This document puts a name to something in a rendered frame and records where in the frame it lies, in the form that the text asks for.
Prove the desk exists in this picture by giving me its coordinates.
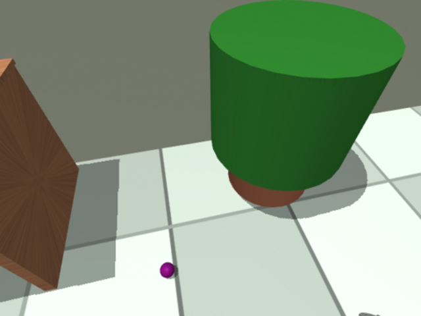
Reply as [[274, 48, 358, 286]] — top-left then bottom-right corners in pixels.
[[0, 59, 79, 291]]

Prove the potted plant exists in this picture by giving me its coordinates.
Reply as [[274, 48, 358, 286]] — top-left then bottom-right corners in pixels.
[[209, 0, 405, 207]]

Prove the ball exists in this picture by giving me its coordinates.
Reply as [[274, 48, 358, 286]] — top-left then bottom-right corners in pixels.
[[160, 262, 174, 278]]

